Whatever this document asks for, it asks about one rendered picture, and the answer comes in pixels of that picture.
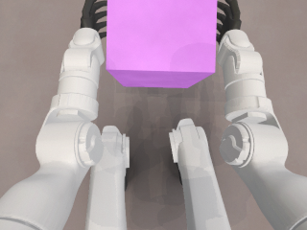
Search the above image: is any left robot hand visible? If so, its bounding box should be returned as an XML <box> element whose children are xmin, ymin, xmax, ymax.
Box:
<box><xmin>80</xmin><ymin>0</ymin><xmax>107</xmax><ymax>39</ymax></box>

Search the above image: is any robot right forearm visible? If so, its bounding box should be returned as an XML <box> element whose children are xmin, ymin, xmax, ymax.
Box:
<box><xmin>216</xmin><ymin>29</ymin><xmax>289</xmax><ymax>150</ymax></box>

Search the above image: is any left robot upper arm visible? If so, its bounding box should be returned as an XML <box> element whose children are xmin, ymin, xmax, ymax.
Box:
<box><xmin>0</xmin><ymin>120</ymin><xmax>104</xmax><ymax>230</ymax></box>

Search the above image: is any right robot hand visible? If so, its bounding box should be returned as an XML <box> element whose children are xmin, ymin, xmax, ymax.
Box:
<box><xmin>216</xmin><ymin>0</ymin><xmax>242</xmax><ymax>45</ymax></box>

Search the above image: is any carton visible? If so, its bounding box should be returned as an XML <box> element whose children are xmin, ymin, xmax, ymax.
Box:
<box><xmin>106</xmin><ymin>0</ymin><xmax>218</xmax><ymax>88</ymax></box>

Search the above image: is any robot left thigh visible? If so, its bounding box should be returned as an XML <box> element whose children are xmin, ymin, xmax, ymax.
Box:
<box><xmin>84</xmin><ymin>131</ymin><xmax>130</xmax><ymax>230</ymax></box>

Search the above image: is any right robot upper arm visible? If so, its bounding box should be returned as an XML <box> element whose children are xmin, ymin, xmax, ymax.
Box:
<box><xmin>219</xmin><ymin>122</ymin><xmax>307</xmax><ymax>230</ymax></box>

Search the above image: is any right robot shin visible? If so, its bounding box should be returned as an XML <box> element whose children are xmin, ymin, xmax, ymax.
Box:
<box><xmin>176</xmin><ymin>118</ymin><xmax>209</xmax><ymax>169</ymax></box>

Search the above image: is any robot left forearm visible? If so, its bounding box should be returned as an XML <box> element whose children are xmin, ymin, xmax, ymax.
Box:
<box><xmin>35</xmin><ymin>28</ymin><xmax>105</xmax><ymax>159</ymax></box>

